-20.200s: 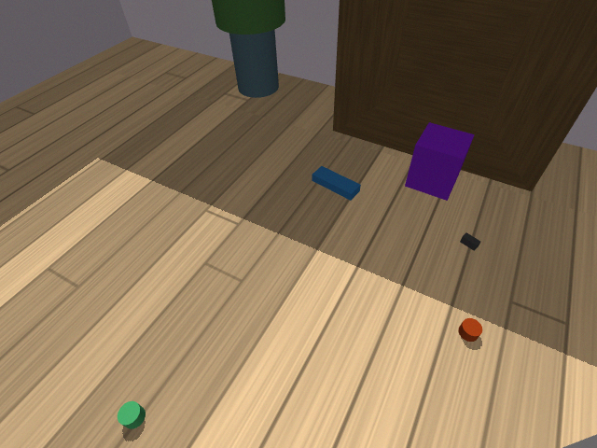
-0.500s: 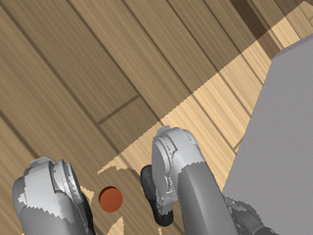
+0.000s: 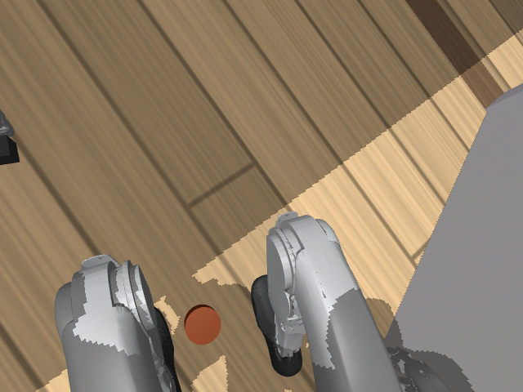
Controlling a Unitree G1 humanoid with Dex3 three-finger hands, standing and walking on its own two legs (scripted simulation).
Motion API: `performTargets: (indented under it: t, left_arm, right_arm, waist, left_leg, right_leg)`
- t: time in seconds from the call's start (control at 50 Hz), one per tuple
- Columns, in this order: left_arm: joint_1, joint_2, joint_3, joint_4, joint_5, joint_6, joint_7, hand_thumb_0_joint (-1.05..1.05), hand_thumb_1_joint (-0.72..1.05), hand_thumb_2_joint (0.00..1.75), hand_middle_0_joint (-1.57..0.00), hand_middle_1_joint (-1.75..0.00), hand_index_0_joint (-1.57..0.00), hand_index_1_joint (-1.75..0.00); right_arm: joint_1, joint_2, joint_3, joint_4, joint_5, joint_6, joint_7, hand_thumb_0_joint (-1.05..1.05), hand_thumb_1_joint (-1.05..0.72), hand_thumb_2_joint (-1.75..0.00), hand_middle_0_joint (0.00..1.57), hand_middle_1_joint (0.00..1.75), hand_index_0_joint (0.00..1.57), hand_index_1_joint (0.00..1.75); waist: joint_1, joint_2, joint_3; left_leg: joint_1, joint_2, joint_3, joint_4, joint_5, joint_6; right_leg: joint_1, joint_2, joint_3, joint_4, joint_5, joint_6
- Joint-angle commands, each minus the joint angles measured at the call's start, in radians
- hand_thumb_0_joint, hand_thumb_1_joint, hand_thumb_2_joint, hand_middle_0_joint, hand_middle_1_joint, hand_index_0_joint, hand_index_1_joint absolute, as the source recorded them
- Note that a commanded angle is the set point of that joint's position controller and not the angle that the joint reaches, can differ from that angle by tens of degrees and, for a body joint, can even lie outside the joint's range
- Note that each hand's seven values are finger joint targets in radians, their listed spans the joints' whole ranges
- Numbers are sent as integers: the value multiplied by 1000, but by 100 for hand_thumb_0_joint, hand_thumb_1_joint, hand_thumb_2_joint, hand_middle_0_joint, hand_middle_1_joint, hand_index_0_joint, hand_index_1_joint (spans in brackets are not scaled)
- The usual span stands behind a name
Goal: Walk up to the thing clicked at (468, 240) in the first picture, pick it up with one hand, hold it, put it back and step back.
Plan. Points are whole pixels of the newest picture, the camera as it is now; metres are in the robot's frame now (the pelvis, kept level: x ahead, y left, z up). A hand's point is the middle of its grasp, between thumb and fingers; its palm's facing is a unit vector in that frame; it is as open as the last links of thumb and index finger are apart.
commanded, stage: lift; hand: left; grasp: from above
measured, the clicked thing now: out of the picture +0.49 +0.34 -0.18
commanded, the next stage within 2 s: hold in 1.64 s
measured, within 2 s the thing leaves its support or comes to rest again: neither
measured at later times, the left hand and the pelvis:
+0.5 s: hand out of the picture +0.42 +0.34 -0.03, palm faces -0.45 -0.09 -0.89, open 6.2 cm; pelvis +0.00 +0.00 +0.08, yaw +4 degrees
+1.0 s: hand out of the picture +0.34 +0.31 +0.19, palm faces -0.42 -0.13 -0.90, open 6.2 cm; pelvis +0.01 +0.01 +0.26, yaw +8 degrees
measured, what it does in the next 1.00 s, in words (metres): rises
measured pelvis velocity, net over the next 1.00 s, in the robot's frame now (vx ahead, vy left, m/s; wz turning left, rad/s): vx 0.01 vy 0.01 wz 0.14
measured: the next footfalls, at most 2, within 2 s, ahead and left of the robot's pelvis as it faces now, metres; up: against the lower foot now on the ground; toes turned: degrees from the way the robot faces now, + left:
none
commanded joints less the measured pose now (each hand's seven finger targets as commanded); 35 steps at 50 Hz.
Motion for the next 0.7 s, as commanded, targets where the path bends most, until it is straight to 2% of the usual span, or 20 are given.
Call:
performTargets:
  t: [0.0, 0.02, 0.06, 0.08, 0.14, 0.18, 0.2, 0.22, 0.26, 0.32, 0.36, 0.46, 0.5, 0.52, 0.58, 0.6, 0.64, 0.66, 0.68]
  left_arm:
    - [-320, 280, 55, -200, -28, 14, 32, 0, 88, 3, -126, -7, -129, -4]
    - [-304, 267, 47, -197, -29, 18, 24, 0, 89, 9, -125, -9, -127, -6]
    - [-313, 279, 61, -240, -49, 27, 10, 0, 87, 10, -124, -8, -126, -6]
    - [-296, 264, 54, -258, -57, 33, -1, 0, 86, 12, -123, -9, -125, -7]
    - [-249, 238, 47, -285, -79, 50, -37, 0, 88, 12, -125, -8, -126, -7]
    - [-234, 240, 57, -326, -79, 47, -52, 0, 85, 12, -122, -9, -124, -7]
    - [-242, 233, 49, -373, -84, 45, -58, 0, 85, 13, -122, -9, -124, -7]
    - [-222, 221, 51, -385, -85, 45, -63, 0, 85, 15, -124, -7, -125, -6]
    - [-177, 185, 39, -396, -107, 46, -76, 0, 86, 16, -123, -11, -124, -9]
    - [-178, 172, 33, -453, -128, 45, -84, 0, 82, 14, -118, -13, -120, -11]
    - [-132, 149, 29, -465, -134, 49, -88, 0, 83, 13, -120, -11, -122, -9]
    - [-64, 98, 11, -559, -162, 59, -109, 0, 85, 14, -120, -12, -122, -10]
    - [-42, 99, 14, -592, -174, 67, -113, 0, 85, 14, -119, -14, -121, -11]
    - [-38, 116, 29, -614, -179, 71, -112, 0, 86, 15, -119, -15, -122, -13]
    - [0, 68, 9, -670, -201, 85, -119, 0, 90, 15, -123, -12, -126, -10]
    - [36, 52, 3, -662, -200, 92, -124, 0, 89, 15, -122, -14, -124, -11]
    - [49, 62, 14, -712, -202, 98, -126, 0, 87, 14, -120, -14, -122, -11]
    - [77, 39, 3, -710, -201, 106, -129, 0, 87, 15, -120, -13, -123, -11]
    - [77, 40, 1, -741, -204, 109, -129, 0, 88, 15, -120, -14, -123, -12]
  right_arm:
    - [210, -262, -106, -10, 14, 9, -23, 0, -93, -91, 20, 30, 20, 30]
    - [213, -259, -111, -15, 14, 8, -23, 0, -92, -91, 20, 30, 20, 30]
    - [216, -256, -120, -15, 21, 14, -28, 0, -92, -91, 20, 30, 20, 30]
    - [220, -247, -124, -17, 27, 16, -28, 0, -92, -91, 20, 30, 20, 30]
    - [218, -247, -146, -17, 39, 26, -35, 0, -92, -91, 20, 30, 20, 30]
    - [212, -249, -159, -22, 44, 34, -41, 0, -91, -91, 20, 30, 20, 30]
    - [217, -231, -157, -29, 49, 37, -42, 0, -91, -91, 20, 30, 20, 30]
    - [216, -229, -167, -28, 55, 40, -44, 0, -91, -91, 20, 30, 20, 30]
    - [214, -218, -174, -33, 62, 43, -46, 0, -91, -91, 20, 30, 20, 30]
    - [202, -209, -185, -41, 72, 46, -59, 0, -91, -91, 20, 30, 20, 30]
    - [198, -205, -192, -40, 81, 45, -67, 0, -91, -91, 20, 30, 20, 30]
    - [177, -198, -206, -62, 102, 47, -86, 0, -91, -90, 20, 30, 20, 30]
    - [168, -192, -207, -67, 107, 47, -93, 0, -91, -90, 20, 30, 20, 30]
    - [163, -191, -210, -74, 109, 48, -98, 0, -91, -90, 20, 30, 20, 30]
    - [145, -176, -216, -81, 117, 49, -112, 0, -90, -90, 20, 30, 20, 30]
    - [137, -174, -215, -78, 121, 49, -117, 0, -90, -90, 20, 30, 20, 30]
    - [122, -174, -221, -83, 127, 48, -128, 0, -90, -90, 20, 30, 20, 30]
    - [123, -168, -221, -79, 128, 50, -132, 0, -90, -90, 20, 30, 20, 30]
    - [115, -163, -219, -84, 131, 50, -137, 0, -90, -90, 20, 30, 20, 30]
  waist:
    - [11, 361, -720]
    - [1, 370, -712]
    - [21, 364, -759]
    - [23, 385, -780]
    - [44, 370, -778]
    - [53, 377, -773]
    - [55, 367, -812]
    - [66, 354, -825]
    - [67, 328, -797]
    - [73, 311, -791]
    - [87, 285, -775]
    - [99, 279, -804]
    - [113, 273, -812]
    - [119, 261, -821]
    - [122, 241, -808]
    - [123, 250, -783]
    - [135, 260, -806]
    - [137, 251, -803]
    - [133, 246, -799]
  left_leg:
    - [580, -20, 76, -271, 137, 4]
    - [587, -20, 76, -277, 131, 3]
    - [619, -19, 84, -287, 151, 7]
    - [637, -19, 82, -308, 156, 6]
    - [674, -16, 77, -346, 141, 6]
    - [684, -21, 76, -366, 134, 4]
    - [692, -18, 83, -375, 137, 10]
    - [709, -20, 82, -392, 135, 12]
    - [698, -20, 87, -421, 115, 15]
    - [704, -22, 91, -458, 72, 18]
    - [732, -19, 79, -501, 46, 18]
    - [829, -16, 61, -589, 71, 19]
    - [869, -14, 62, -623, 76, 17]
    - [881, -17, 62, -643, 61, 19]
    - [947, -13, 61, -712, 46, 18]
    - [959, -11, 55, -740, 39, 15]
    - [1037, -8, 40, -790, 54, 12]
    - [1070, -7, 50, -801, 90, 12]
    - [1089, -9, 48, -830, 88, 12]
  right_leg:
    - [322, 42, -40, -258, 197, -61]
    - [325, 41, -40, -262, 191, -62]
    - [345, 41, -30, -281, 204, -60]
    - [368, 38, -27, -278, 214, -57]
    - [348, 35, -21, -299, 197, -60]
    - [347, 30, -14, -314, 186, -65]
    - [390, 33, -7, -325, 196, -59]
    - [395, 31, -1, -335, 197, -58]
    - [415, 31, 7, -364, 187, -55]
    - [426, 29, 20, -408, 148, -57]
    - [437, 27, 20, -430, 135, -54]
    - [500, 24, 26, -487, 165, -50]
    - [545, 25, 31, -518, 171, -48]
    - [569, 24, 34, -541, 159, -47]
    - [630, 25, 40, -607, 150, -44]
    - [645, 25, 39, -616, 149, -42]
    - [683, 25, 41, -643, 166, -41]
    - [703, 24, 45, -673, 181, -41]
    - [741, 24, 46, -699, 183, -40]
